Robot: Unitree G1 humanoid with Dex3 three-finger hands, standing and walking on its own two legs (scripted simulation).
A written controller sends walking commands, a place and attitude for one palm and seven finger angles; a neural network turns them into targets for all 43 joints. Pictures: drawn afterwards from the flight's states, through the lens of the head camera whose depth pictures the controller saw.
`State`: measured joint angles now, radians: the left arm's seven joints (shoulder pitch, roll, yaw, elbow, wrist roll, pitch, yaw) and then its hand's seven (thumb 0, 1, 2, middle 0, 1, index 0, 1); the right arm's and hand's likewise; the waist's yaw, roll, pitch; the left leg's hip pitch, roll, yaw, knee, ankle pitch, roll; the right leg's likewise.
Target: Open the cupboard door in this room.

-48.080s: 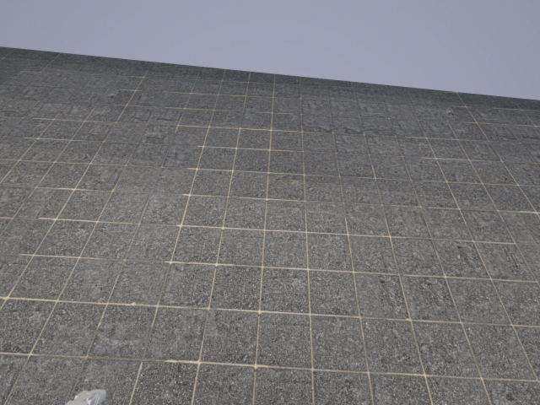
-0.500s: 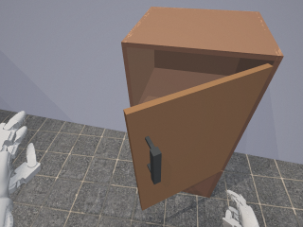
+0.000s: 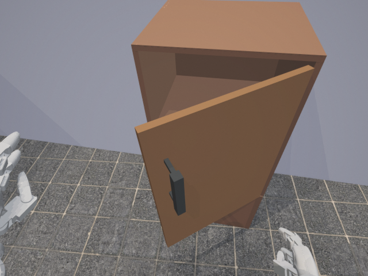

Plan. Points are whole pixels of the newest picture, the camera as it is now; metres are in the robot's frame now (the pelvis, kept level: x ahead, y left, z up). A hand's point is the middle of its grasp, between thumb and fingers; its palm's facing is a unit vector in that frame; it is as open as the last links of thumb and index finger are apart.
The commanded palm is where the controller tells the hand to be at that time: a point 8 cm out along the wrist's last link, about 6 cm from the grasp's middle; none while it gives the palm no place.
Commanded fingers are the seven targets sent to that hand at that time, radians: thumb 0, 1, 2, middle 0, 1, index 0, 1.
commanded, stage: step back with the hand held close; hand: left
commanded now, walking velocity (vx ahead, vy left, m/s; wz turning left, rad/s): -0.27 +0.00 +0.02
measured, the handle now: (174, 187) +0.30 +0.05 +0.04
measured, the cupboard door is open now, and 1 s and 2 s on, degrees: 39 39 39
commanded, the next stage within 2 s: stop stepping back and stand still in 0.94 s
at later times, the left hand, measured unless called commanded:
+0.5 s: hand out of the picture +0.12 +0.29 +0.15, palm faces +0.42 -0.76 -0.50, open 7.5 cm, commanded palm +0.06 +0.33 +0.17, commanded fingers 0.00 0.90 0.90 -0.20 -0.30 -0.20 -0.30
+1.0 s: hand out of the picture +0.05 +0.30 +0.17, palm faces +0.42 -0.81 -0.41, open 7.5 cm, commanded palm -0.02 +0.34 +0.17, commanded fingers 0.00 0.90 0.90 -0.20 -0.30 -0.20 -0.30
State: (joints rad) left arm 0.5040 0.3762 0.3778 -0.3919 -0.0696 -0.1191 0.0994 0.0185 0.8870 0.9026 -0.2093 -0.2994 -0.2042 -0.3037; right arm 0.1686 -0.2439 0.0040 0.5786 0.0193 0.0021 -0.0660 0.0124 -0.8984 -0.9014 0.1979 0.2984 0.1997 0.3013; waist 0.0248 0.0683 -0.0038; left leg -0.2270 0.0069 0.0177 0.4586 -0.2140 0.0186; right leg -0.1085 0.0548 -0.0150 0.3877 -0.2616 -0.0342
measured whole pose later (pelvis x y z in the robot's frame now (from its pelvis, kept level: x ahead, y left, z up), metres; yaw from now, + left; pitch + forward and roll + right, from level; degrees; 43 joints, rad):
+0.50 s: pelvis -0.07 +0.03 -0.01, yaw +1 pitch -1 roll -2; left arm 0.55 0.42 0.42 -0.50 -0.03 -0.17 0.14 0.02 0.88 0.90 -0.21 -0.30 -0.21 -0.30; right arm 0.22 -0.21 0.00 0.55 0.01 -0.03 -0.08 0.01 -0.90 -0.90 0.20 0.30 0.20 0.30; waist -0.01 0.02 0.03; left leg -0.39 -0.02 0.02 0.54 -0.14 0.07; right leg -0.30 0.05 0.02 0.55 -0.25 0.01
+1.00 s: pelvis -0.16 +0.04 -0.01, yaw -1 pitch +3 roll -3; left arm 0.53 0.42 0.44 -0.60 -0.06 -0.19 0.16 0.02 0.89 0.90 -0.21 -0.30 -0.20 -0.30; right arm 0.16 -0.15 0.00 0.62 -0.02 -0.12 -0.03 0.01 -0.90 -0.90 0.20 0.30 0.20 0.30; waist 0.01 -0.02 0.01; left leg -0.45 0.06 0.04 0.47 -0.07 0.04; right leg -0.33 0.07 0.01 0.88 -0.51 0.03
